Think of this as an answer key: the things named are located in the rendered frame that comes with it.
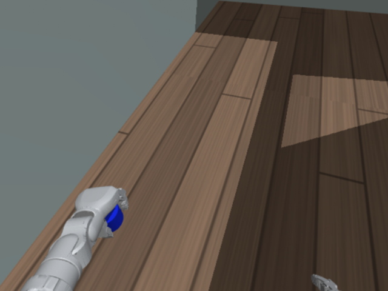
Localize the tin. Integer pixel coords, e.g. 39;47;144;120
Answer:
105;204;124;232

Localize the right robot hand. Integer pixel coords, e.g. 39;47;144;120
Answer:
311;275;341;291

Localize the left robot arm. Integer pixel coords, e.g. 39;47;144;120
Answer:
20;207;104;291

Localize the left robot hand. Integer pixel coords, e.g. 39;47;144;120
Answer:
75;186;129;238

